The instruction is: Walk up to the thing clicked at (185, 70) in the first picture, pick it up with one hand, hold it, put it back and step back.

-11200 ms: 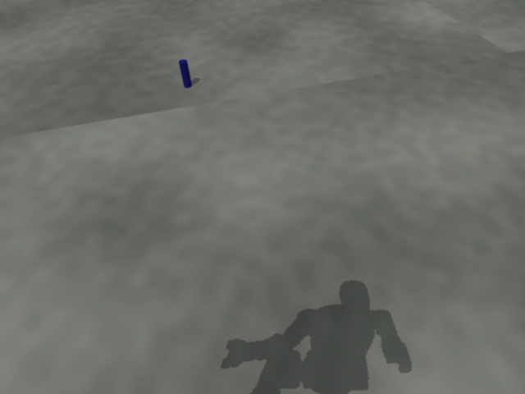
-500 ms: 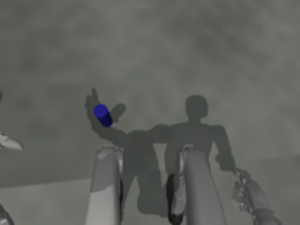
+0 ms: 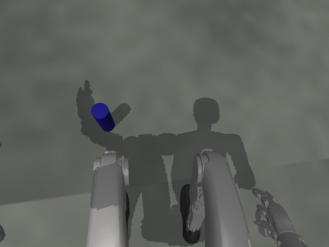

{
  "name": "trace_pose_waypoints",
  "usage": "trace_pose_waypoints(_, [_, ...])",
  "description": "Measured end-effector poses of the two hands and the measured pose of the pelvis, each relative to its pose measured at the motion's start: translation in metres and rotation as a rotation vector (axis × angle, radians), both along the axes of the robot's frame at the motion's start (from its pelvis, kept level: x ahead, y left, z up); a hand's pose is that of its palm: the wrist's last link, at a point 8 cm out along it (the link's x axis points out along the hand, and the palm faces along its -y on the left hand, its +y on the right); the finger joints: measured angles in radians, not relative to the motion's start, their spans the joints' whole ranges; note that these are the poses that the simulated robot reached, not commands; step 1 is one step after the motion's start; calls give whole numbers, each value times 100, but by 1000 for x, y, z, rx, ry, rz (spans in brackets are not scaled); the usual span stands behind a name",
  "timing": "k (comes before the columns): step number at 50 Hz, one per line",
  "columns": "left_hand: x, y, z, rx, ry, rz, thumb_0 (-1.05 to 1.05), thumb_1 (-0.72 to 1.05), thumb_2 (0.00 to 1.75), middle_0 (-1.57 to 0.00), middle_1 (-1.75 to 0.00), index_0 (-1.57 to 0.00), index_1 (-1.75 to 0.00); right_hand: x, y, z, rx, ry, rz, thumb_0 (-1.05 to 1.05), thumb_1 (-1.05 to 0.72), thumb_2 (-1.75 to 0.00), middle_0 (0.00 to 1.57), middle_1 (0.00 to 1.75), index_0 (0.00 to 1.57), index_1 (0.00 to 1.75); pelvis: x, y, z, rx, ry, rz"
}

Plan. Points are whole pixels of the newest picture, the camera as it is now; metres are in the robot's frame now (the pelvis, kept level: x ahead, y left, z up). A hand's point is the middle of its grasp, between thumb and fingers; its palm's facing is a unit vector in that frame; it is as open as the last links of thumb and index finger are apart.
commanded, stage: go down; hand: left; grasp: from the side
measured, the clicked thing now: (104, 118) +0.47 +0.20 -0.33
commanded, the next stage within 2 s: approach in 0.58 s
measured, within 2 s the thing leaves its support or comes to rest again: neither
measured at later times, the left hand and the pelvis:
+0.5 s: hand out of the picture +0.40 +0.39 -0.02, palm faces +0.13 -0.99 -0.11, open 17.2 cm; pelvis -0.01 +0.00 -0.02, yaw +0 degrees
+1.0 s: hand (15, 110) +0.41 +0.37 -0.10, palm faces +0.11 -0.99 -0.01, open 17.3 cm; pelvis -0.01 +0.00 -0.07, yaw -3 degrees
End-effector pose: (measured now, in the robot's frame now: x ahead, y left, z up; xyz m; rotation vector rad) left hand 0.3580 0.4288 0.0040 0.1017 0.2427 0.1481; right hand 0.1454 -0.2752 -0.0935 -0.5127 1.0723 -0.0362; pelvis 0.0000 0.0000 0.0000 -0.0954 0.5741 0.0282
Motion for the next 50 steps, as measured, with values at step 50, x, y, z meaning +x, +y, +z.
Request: trace_pose_waypoints(50, [28, -10, -97, -86, -154, -38, -1, -51, 4, -7, -9, -5, -9, -14, -1, -45, -68, 63, 114, 0, -91, -90, 21, 30, 20, 30, -9, 4, -67, -38, -63, -24])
